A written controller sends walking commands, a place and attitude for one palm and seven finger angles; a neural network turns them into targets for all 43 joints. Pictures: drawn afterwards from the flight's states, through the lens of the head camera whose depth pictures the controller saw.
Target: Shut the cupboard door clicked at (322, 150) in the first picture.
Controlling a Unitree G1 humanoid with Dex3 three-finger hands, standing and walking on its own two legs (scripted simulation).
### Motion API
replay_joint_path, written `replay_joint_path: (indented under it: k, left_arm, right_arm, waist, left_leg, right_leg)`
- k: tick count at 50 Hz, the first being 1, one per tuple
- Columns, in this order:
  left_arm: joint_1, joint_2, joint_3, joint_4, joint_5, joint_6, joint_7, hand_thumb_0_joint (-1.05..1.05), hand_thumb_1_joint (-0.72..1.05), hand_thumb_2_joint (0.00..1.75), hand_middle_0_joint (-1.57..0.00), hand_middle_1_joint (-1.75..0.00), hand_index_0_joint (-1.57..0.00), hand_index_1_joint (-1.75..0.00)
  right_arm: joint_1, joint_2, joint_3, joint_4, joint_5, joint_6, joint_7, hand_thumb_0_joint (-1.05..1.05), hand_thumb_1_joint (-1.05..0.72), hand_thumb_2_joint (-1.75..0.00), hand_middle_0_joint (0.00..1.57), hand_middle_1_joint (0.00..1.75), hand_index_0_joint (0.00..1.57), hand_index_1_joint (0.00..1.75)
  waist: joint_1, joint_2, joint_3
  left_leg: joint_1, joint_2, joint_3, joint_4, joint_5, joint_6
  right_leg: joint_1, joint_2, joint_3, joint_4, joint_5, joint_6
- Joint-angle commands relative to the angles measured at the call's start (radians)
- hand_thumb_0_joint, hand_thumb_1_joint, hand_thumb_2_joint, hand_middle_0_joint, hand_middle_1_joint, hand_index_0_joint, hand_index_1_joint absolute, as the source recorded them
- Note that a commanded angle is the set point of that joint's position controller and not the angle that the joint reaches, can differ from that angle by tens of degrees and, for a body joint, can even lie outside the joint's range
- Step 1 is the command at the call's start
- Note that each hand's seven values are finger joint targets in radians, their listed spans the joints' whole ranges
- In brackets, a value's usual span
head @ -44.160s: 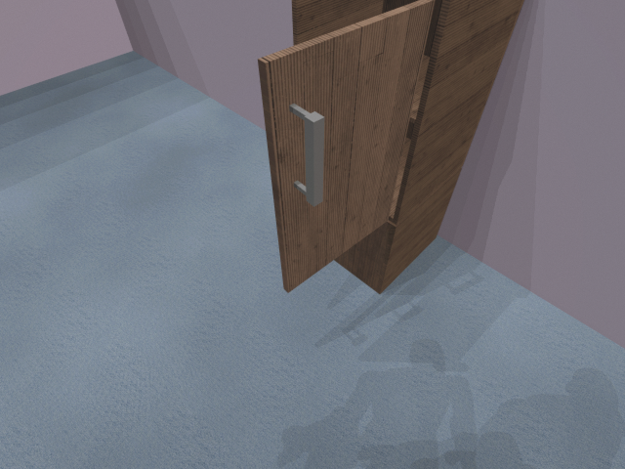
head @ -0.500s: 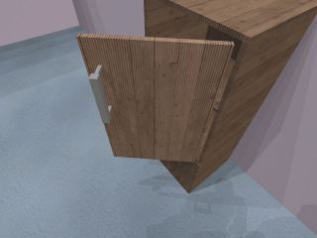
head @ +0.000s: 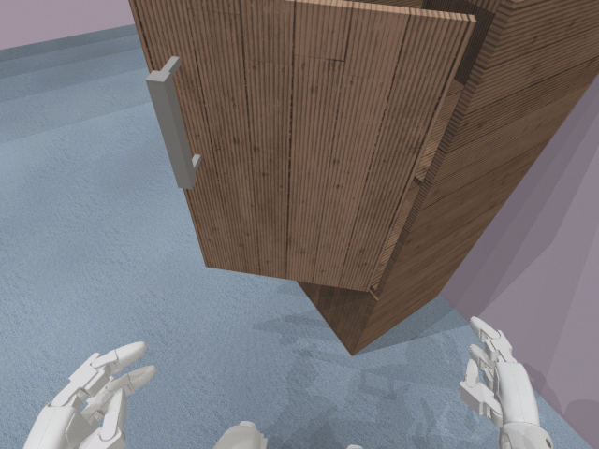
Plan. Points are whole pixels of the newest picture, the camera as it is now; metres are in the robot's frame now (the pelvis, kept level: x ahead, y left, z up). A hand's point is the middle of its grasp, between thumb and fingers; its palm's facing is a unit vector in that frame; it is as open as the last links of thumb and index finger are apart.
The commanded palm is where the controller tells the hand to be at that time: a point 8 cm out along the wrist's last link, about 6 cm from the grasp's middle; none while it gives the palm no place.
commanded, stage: raise the hand and make a fist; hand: left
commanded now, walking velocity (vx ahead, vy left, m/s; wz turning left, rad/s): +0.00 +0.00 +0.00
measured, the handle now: (180, 127) +0.49 +0.23 +0.15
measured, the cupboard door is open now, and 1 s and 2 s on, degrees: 48 48 48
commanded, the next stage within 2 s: bring the fist close to the handle in 1.50 s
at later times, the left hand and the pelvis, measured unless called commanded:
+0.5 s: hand (98, 372) +0.17 +0.23 +0.09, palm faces +0.03 -1.00 -0.04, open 3.8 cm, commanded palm +0.15 +0.27 +0.10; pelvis -0.02 +0.03 +0.01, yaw -1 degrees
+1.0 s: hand (99, 319) +0.21 +0.23 +0.13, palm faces -0.03 -1.00 -0.05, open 3.1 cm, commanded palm +0.19 +0.28 +0.15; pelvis +0.00 +0.04 +0.04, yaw +0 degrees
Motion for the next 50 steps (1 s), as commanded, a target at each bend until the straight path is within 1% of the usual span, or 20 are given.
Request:
replay_joint_path:
  k: [1, 2, 5, 7, 9, 12, 13, 17, 18, 23, 26, 28, 32, 33, 36, 38, 42, 46, 47, 50]
  left_arm:
    - [-0.228, 0.168, 0.059, -0.545, -0.057, -0.167, 0.016, 0.0, 0.9, 0.9, -0.58, -0.72, -0.58, -0.72]
    - [-0.304, 0.164, 0.017, -0.578, -0.051, -0.171, 0.011, 0.0, 0.9, 0.9, -0.6, -0.74, -0.6, -0.74]
    - [-0.322, 0.154, -0.045, -0.485, -0.032, -0.111, -0.014, 0.0, 0.9, 0.9, -0.66, -0.8, -0.66, -0.8]
    - [-0.285, 0.181, -0.023, -0.393, -0.033, -0.003, -0.032, 0.0, 0.9, 0.9, -0.69, -0.84, -0.69, -0.84]
    - [-0.21, 0.205, 0.007, -0.366, -0.03, 0.126, -0.034, 0.0, 0.9, 0.9, -0.73, -0.88, -0.73, -0.88]
    - [-0.088, 0.257, 0.13, -0.344, -0.041, 0.298, 0.03, 0.0, 0.9, 0.9, -0.79, -0.94, -0.79, -0.94]
    - [-0.071, 0.227, 0.13, -0.393, -0.053, 0.319, 0.059, 0.0, 0.9, 0.9, -0.81, -0.96, -0.81, -0.96]
    - [-0.103, 0.217, 0.162, -0.477, -0.052, 0.282, 0.189, 0.0, 0.9, 0.9, -0.88, -1.04, -0.88, -1.04]
    - [-0.094, 0.183, 0.119, -0.486, -0.042, 0.253, 0.2, 0.0, 0.9, 0.9, -0.9, -1.06, -0.9, -1.06]
    - [-0.168, 0.139, -0.038, -0.5, -0.001, 0.149, 0.168, 0.0, 0.9, 0.9, -0.99, -1.16, -0.99, -1.16]
    - [-0.197, 0.174, -0.036, -0.528, 0.009, 0.142, 0.148, 0.0, 0.9, 0.9, -1.04, -1.22, -1.04, -1.22]
    - [-0.218, 0.19, -0.029, -0.566, 0.021, 0.155, 0.161, 0.0, 0.9, 0.9, -1.08, -1.26, -1.08, -1.26]
    - [-0.221, 0.24, 0.06, -0.584, 0.028, 0.199, 0.224, 0.0, 0.9, 0.9, -1.15, -1.34, -1.15, -1.34]
    - [-0.216, 0.196, 0.026, -0.584, 0.025, 0.213, 0.23, 0.0, 0.9, 0.9, -1.17, -1.36, -1.17, -1.36]
    - [-0.237, 0.175, 0.001, -0.575, 0.03, 0.26, 0.244, 0.0, 0.9, 0.9, -1.23, -1.42, -1.23, -1.42]
    - [-0.245, 0.149, -0.035, -0.53, 0.035, 0.31, 0.229, 0.0, 0.9, 0.9, -1.26, -1.46, -1.26, -1.46]
    - [-0.312, 0.179, -0.035, -0.498, 0.043, 0.38, 0.2, 0.0, 0.9, 0.9, -1.3, -1.5, -1.3, -1.5]
    - [-0.393, 0.208, 0.004, -0.576, 0.036, 0.377, 0.2, 0.0, 0.9, 0.9, -1.3, -1.5, -1.3, -1.5]
    - [-0.41, 0.251, 0.046, -0.591, 0.036, 0.371, 0.211, 0.0, 0.9, 0.9, -1.3, -1.5, -1.3, -1.5]
    - [-0.439, 0.228, 0.037, -0.607, 0.036, 0.353, 0.216, 0.0, 0.9, 0.9, -1.3, -1.5, -1.3, -1.5]
  right_arm:
    - [0.016, -0.081, -0.015, -0.107, 0.004, -0.057, -0.032, 0.0, -0.9, -0.9, 0.2, 0.3, 0.2, 0.3]
    - [0.022, -0.09, -0.007, -0.096, 0.003, -0.056, -0.046, 0.0, -0.9, -0.9, 0.2, 0.3, 0.2, 0.3]
    - [0.023, -0.103, 0.002, -0.087, 0.022, -0.057, -0.071, 0.0, -0.9, -0.9, 0.2, 0.3, 0.2, 0.3]
    - [0.016, -0.107, 0.01, -0.101, 0.039, -0.041, -0.09, 0.0, -0.9, -0.9, 0.2, 0.3, 0.2, 0.3]
    - [0.014, -0.101, 0.013, -0.142, 0.054, -0.022, -0.093, 0.0, -0.9, -0.9, 0.2, 0.3, 0.2, 0.3]
    - [-0.024, -0.07, 0.019, -0.195, 0.061, 0.017, -0.088, 0.0, -0.9, -0.9, 0.2, 0.3, 0.2, 0.3]
    - [-0.021, -0.052, 0.025, -0.213, 0.057, 0.03, -0.085, 0.0, -0.9, -0.9, 0.2, 0.3, 0.2, 0.3]
    - [-0.025, -0.043, 0.033, -0.212, 0.041, 0.035, -0.076, 0.0, -0.9, -0.9, 0.2, 0.3, 0.2, 0.3]
    - [-0.002, -0.047, 0.033, -0.211, 0.039, 0.028, -0.071, 0.0, -0.9, -0.9, 0.2, 0.3, 0.2, 0.3]
    - [0.056, -0.087, 0.035, -0.175, 0.039, -0.023, -0.061, 0.0, -0.9, -0.9, 0.2, 0.3, 0.2, 0.3]
    - [0.065, -0.104, 0.033, -0.165, 0.047, -0.05, -0.067, 0.0, -0.9, -0.9, 0.2, 0.3, 0.2, 0.3]
    - [0.061, -0.105, 0.037, -0.163, 0.047, -0.052, -0.069, 0.0, -0.9, -0.9, 0.2, 0.3, 0.2, 0.3]
    - [0.041, -0.096, 0.044, -0.157, 0.045, -0.039, -0.068, 0.0, -0.9, -0.9, 0.2, 0.3, 0.2, 0.3]
    - [0.038, -0.088, 0.052, -0.166, 0.046, -0.034, -0.064, 0.0, -0.9, -0.9, 0.2, 0.3, 0.2, 0.3]
    - [0.038, -0.09, 0.06, -0.169, 0.048, -0.024, -0.056, 0.0, -0.9, -0.9, 0.2, 0.3, 0.2, 0.3]
    - [0.043, -0.092, 0.067, -0.173, 0.05, -0.016, -0.052, 0.0, -0.9, -0.9, 0.2, 0.3, 0.2, 0.3]
    - [0.05, -0.108, 0.075, -0.172, 0.051, -0.011, -0.057, 0.0, -0.9, -0.9, 0.2, 0.3, 0.2, 0.3]
    - [0.04, -0.099, 0.084, -0.178, 0.047, -0.018, -0.058, 0.0, -0.9, -0.9, 0.2, 0.3, 0.2, 0.3]
    - [0.045, -0.103, 0.085, -0.169, 0.041, -0.016, -0.059, 0.0, -0.9, -0.9, 0.2, 0.3, 0.2, 0.3]
    - [0.043, -0.092, 0.09, -0.162, 0.043, -0.019, -0.053, 0.0, -0.9, -0.9, 0.2, 0.3, 0.2, 0.3]
  waist:
    - [-0.061, 0.175, -0.249]
    - [-0.095, 0.138, -0.204]
    - [-0.119, 0.083, -0.086]
    - [-0.095, 0.045, -0.065]
    - [-0.056, 0.027, -0.116]
    - [0.02, 0.02, -0.163]
    - [0.025, -0.019, -0.166]
    - [0.029, -0.004, -0.066]
    - [0.012, -0.001, -0.063]
    - [-0.049, 0.066, -0.05]
    - [-0.052, 0.1, -0.086]
    - [-0.045, 0.113, -0.098]
    - [-0.013, 0.149, -0.086]
    - [-0.016, 0.153, -0.068]
    - [-0.026, 0.173, -0.038]
    - [-0.032, 0.145, 0.004]
    - [-0.042, 0.084, 0.033]
    - [-0.032, 0.127, -0.037]
    - [-0.024, 0.123, -0.058]
    - [-0.027, 0.147, -0.084]
  left_leg:
    - [0.139, -0.012, 0.008, 0.013, 0.286, 0.049]
    - [0.109, -0.004, -0.003, 0.041, 0.257, 0.059]
    - [0.028, 0.013, -0.01, 0.03, 0.138, 0.07]
    - [0.0, 0.011, -0.011, 0.006, 0.11, 0.074]
    - [0.024, 0.003, -0.002, -0.04, 0.102, 0.073]
    - [0.053, -0.009, -0.005, -0.101, 0.128, 0.063]
    - [0.054, -0.009, -0.005, -0.122, 0.133, 0.058]
    - [0.07, 0.0, -0.017, -0.184, 0.124, 0.045]
    - [0.084, 0.0, -0.015, -0.197, 0.127, 0.046]
    - [0.142, 0.003, -0.025, -0.221, 0.097, 0.054]
    - [0.188, 0.004, -0.037, -0.254, 0.06, 0.057]
    - [0.222, 0.009, -0.053, -0.287, 0.046, 0.058]
    - [0.263, 0.017, -0.075, -0.345, 0.043, 0.047]
    - [0.273, 0.018, -0.076, -0.362, 0.052, 0.044]
    - [0.303, 0.025, -0.08, -0.387, 0.057, 0.039]
    - [0.298, 0.026, -0.079, -0.402, 0.059, 0.041]
    - [0.317, 0.026, -0.079, -0.418, 0.067, 0.047]
    - [0.385, 0.02, -0.063, -0.421, 0.164, 0.045]
    - [0.398, 0.018, -0.06, -0.416, 0.197, 0.045]
    - [0.436, 0.018, -0.05, -0.417, 0.266, 0.041]
  right_leg:
    - [0.011, -0.006, 0.117, -0.132, 0.401, 0.03]
    - [-0.031, 0.001, 0.13, -0.133, 0.368, 0.033]
    - [-0.071, 0.01, 0.125, -0.19, 0.171, 0.029]
    - [-0.03, 0.009, 0.149, -0.248, 0.084, 0.033]
    - [0.043, -0.012, 0.164, -0.301, 0.032, 0.046]
    - [0.161, -0.028, 0.163, -0.324, 0.034, 0.057]
    - [0.183, -0.034, 0.142, -0.326, 0.043, 0.058]
    - [0.145, -0.009, 0.074, -0.311, 0.043, 0.032]
    - [0.124, -0.005, 0.057, -0.304, 0.058, 0.03]
    - [0.065, 0.01, 0.029, -0.289, 0.068, 0.019]
    - [0.076, 0.01, 0.014, -0.293, 0.063, 0.014]
    - [0.098, 0.015, -0.002, -0.289, 0.084, 0.01]
    - [0.144, 0.022, -0.028, -0.291, 0.129, 0.002]
    - [0.151, 0.022, -0.038, -0.293, 0.142, 0.002]
    - [0.16, 0.024, -0.043, -0.315, 0.17, 0.004]
    - [0.178, 0.025, -0.042, -0.341, 0.182, 0.006]
    - [0.206, 0.027, -0.037, -0.382, 0.197, 0.011]
    - [0.256, 0.021, -0.037, -0.394, 0.251, 0.009]
    - [0.281, 0.022, -0.034, -0.395, 0.275, 0.007]
    - [0.295, 0.021, -0.04, -0.398, 0.316, 0.007]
